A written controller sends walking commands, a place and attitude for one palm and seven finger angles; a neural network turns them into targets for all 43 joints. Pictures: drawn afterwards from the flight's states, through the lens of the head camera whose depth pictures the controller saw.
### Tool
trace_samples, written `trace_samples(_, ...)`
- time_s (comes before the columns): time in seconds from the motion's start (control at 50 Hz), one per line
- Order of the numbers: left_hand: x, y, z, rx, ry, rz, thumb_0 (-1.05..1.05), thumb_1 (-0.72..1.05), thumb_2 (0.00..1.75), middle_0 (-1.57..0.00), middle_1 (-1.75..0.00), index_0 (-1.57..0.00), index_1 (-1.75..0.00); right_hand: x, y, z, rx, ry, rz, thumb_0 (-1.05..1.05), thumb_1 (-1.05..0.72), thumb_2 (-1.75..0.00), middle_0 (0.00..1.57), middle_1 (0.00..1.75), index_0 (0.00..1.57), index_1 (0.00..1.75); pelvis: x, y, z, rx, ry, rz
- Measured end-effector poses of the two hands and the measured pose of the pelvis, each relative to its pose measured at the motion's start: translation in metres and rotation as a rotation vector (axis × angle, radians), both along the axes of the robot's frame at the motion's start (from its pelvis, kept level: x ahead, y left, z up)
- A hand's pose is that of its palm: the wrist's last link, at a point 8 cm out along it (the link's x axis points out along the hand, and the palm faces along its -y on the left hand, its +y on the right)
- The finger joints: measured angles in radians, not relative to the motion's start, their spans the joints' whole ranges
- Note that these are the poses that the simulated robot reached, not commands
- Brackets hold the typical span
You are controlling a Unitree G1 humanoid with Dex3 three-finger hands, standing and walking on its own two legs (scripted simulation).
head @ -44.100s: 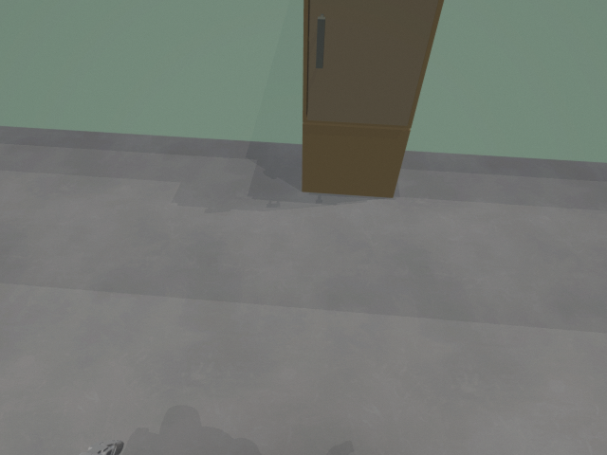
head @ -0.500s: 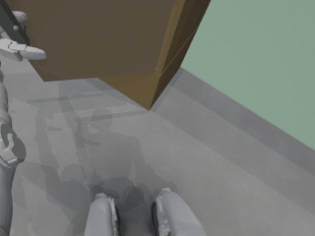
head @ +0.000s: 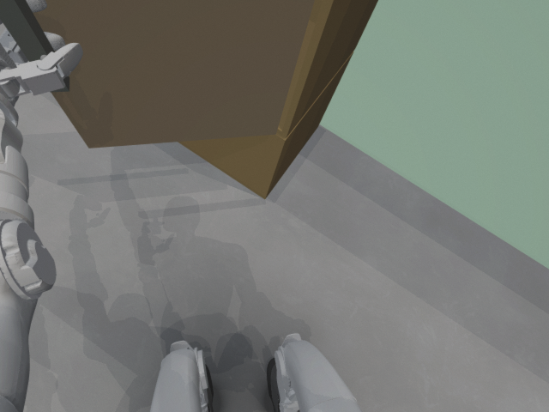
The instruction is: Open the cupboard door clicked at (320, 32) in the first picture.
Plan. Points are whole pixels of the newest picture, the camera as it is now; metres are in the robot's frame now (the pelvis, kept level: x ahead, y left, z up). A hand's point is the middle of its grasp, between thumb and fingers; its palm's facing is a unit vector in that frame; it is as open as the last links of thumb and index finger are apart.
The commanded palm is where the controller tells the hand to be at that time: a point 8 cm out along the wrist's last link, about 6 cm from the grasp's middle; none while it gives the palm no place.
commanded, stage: close the thumb around the handle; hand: left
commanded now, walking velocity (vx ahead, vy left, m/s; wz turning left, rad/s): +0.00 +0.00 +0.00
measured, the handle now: (32, 26) +0.62 +0.24 +0.08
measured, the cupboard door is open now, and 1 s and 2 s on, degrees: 44 64 84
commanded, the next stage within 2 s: pull the door open along its arc in 0.24 s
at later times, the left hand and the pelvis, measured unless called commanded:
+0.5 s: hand (48, 59) +0.56 +0.22 +0.08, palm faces +0.08 -1.00 -0.01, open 6.1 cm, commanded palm +0.53 +0.25 +0.07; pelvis +0.00 +0.00 +0.00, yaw +0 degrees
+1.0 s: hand (90, 148) +0.44 +0.17 +0.08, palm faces +0.25 -0.97 +0.06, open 6.5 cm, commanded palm +0.37 +0.22 +0.07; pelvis +0.03 +0.00 +0.03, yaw +1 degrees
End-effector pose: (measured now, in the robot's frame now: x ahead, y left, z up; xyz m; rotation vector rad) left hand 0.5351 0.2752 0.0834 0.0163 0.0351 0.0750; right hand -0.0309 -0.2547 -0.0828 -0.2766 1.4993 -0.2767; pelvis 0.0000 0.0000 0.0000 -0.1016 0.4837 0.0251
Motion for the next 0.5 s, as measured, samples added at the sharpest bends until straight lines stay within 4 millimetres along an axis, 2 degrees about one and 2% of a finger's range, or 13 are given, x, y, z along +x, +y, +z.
trace_samples(0.14, 0.0006, -0.0019, 0.0001, 0.002, -0.006, 0.01, 0.0, 0.67, 0.8, -0.34, -1.31, -0.37, -1.32, 0.0006, -0.0011, -0.0009, 0.001, 0.004, 0.006, 0.0, -0.9, -0.9, 0.2, 0.3, 0.21, 0.3, 0.0005, -0.0003, -0.0003, 0.002, 0.004, 0.002)
trace_samples(0.5, -0.001, -0.0038, -0.0003, -0.004, -0.008, 0.01, 0.0, 0.69, 0.79, -0.33, -1.32, -0.33, -1.35, 0.0012, -0.0046, -0.0014, 0.003, -0.006, -0.009, 0.0, -0.9, -0.9, 0.2, 0.3, 0.21, 0.3, 0.0008, -0.0048, -0.0003, 0.005, 0.001, -0.006)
